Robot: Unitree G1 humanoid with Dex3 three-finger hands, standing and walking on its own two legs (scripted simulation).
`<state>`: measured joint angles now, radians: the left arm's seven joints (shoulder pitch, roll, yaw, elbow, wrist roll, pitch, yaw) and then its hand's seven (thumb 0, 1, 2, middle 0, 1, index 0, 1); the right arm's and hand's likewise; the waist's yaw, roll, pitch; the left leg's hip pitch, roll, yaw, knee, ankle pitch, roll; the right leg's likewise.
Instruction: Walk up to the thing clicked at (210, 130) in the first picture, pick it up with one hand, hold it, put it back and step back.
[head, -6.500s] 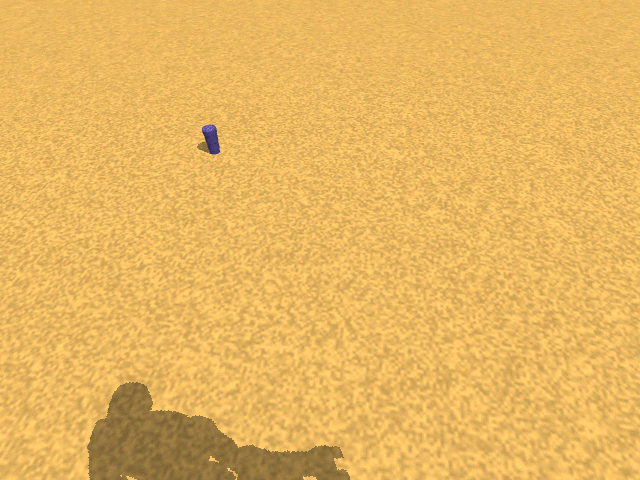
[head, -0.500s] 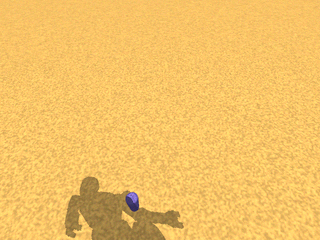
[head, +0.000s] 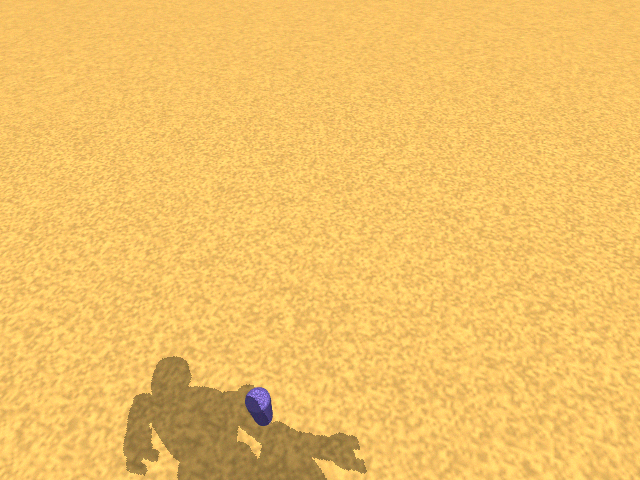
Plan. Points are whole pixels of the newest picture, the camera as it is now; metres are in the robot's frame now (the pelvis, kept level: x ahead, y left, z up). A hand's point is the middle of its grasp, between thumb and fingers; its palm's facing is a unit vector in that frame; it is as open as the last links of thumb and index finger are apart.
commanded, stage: walk up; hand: left
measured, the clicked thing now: (260, 408) +0.49 +0.21 -0.71
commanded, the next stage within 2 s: stand in 0.14 s
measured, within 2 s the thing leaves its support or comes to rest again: neither
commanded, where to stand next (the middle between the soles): +0.07 +0.00 m, yaw +0 degrees
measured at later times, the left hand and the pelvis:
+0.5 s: hand out of the picture +0.08 +0.25 -0.16, palm faces -0.01 -0.94 -0.35, open 7.4 cm; pelvis +0.01 +0.00 +0.00, yaw +0 degrees
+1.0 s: hand out of the picture +0.08 +0.25 -0.16, palm faces -0.01 -0.94 -0.35, open 7.4 cm; pelvis +0.01 -0.01 +0.00, yaw +1 degrees
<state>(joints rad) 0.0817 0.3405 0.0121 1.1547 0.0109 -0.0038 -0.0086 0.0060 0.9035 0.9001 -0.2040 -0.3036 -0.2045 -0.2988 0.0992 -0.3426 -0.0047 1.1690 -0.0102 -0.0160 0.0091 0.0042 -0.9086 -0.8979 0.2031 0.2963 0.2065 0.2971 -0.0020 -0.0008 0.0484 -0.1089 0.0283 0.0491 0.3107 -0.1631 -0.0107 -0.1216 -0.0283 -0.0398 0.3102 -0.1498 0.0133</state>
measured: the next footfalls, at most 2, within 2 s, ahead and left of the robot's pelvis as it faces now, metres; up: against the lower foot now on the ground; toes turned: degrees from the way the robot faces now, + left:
none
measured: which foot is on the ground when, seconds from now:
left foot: down 0.00-1.00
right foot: down 0.00-1.00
